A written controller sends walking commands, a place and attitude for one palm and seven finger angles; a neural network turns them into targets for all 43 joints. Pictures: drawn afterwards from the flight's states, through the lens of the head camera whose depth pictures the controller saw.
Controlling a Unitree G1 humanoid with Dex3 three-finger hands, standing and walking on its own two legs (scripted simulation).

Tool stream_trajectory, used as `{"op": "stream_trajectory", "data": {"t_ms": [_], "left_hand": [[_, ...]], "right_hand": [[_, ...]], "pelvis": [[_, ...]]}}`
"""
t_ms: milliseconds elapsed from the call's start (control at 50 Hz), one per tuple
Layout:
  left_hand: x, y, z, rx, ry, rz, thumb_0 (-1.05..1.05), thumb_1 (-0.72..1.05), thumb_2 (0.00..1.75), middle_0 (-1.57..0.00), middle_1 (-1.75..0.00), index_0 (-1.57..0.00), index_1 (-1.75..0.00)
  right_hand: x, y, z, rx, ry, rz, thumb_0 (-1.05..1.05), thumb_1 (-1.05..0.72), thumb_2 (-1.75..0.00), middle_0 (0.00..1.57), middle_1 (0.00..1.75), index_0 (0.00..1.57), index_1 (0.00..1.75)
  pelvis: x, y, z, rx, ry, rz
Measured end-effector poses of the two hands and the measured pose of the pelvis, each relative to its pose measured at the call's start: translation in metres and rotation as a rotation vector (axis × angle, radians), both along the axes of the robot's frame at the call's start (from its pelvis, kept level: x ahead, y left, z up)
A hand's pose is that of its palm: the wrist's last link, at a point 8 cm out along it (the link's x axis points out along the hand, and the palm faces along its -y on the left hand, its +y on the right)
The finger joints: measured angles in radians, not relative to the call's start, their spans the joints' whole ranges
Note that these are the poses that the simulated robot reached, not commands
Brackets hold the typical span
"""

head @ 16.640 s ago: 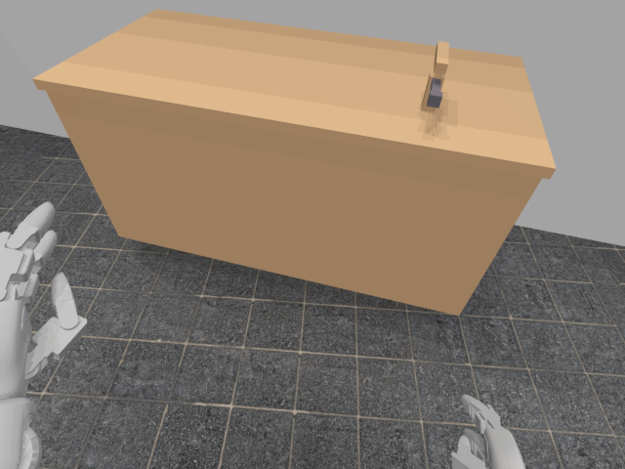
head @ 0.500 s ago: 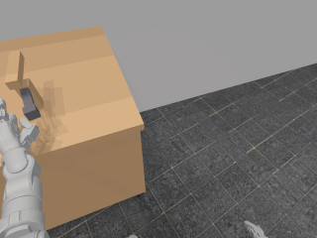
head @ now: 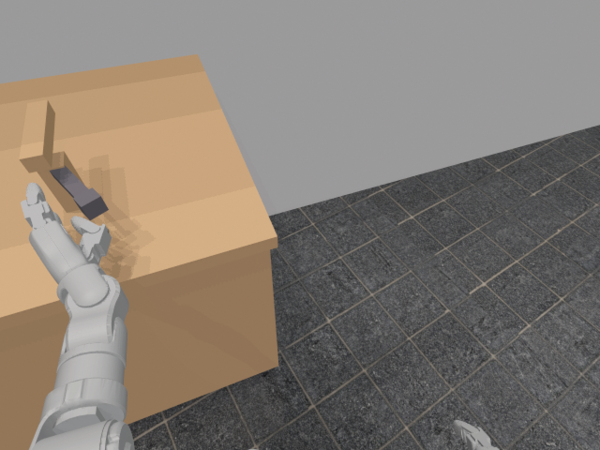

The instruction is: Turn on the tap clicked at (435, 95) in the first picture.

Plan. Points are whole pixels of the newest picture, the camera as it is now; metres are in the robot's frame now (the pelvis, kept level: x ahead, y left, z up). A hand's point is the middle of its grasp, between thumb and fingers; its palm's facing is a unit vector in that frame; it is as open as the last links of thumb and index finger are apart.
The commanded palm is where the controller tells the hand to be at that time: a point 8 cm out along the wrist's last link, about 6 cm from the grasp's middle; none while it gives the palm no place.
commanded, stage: push the lever round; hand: left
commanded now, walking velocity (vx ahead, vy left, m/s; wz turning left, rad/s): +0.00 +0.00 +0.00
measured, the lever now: (91, 204) +0.41 +0.31 +0.09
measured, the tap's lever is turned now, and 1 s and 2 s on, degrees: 26 47 70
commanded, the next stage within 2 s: lift the hand up off the lever in 1.92 s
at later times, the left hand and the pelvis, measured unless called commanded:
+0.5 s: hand (123, 220) +0.40 +0.27 +0.08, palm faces +0.79 -0.60 -0.08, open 7.7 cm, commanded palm +0.35 +0.28 +0.09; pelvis +0.00 -0.01 +0.00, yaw +1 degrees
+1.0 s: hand (138, 208) +0.42 +0.25 +0.08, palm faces +0.85 -0.52 -0.09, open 7.7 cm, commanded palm +0.37 +0.26 +0.09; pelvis +0.00 -0.01 +0.00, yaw +1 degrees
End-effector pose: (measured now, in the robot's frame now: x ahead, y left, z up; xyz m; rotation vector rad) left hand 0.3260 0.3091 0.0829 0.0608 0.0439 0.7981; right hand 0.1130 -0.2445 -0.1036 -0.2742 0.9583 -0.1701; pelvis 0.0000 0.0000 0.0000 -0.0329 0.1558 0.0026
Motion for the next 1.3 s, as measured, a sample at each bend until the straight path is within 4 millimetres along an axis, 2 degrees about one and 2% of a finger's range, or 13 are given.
{"op": "stream_trajectory", "data": {"t_ms": [280, 820, 1300], "left_hand": [[0.005, -0.013, 0.001, -0.003, 0.004, 0.074, 0.03, 0.92, 0.92, -0.16, -0.15, -0.15, -0.15], [0.032, -0.038, 0.001, -0.011, 0.030, 0.196, 0.03, 0.92, 0.92, -0.16, -0.15, -0.15, -0.15], [0.057, -0.057, 0.004, -0.016, 0.081, 0.269, 0.04, 0.94, 0.92, -0.16, -0.15, -0.15, -0.15]], "right_hand": [[-0.011, -0.008, -0.003, -0.007, 0.039, -0.020, 0.01, -0.90, -0.90, 0.21, 0.30, 0.20, 0.30], [-0.035, -0.014, -0.014, 0.024, 0.132, -0.045, 0.01, -0.90, -0.90, 0.21, 0.30, 0.20, 0.30], [-0.044, -0.016, -0.024, 0.058, 0.189, -0.025, 0.01, -0.90, -0.90, 0.21, 0.30, 0.20, 0.30]], "pelvis": [[-0.002, -0.003, -0.001, 0.001, 0.002, 0.004], [0.001, -0.008, -0.004, 0.003, 0.032, 0.009], [0.004, -0.014, -0.007, 0.005, 0.068, 0.016]]}}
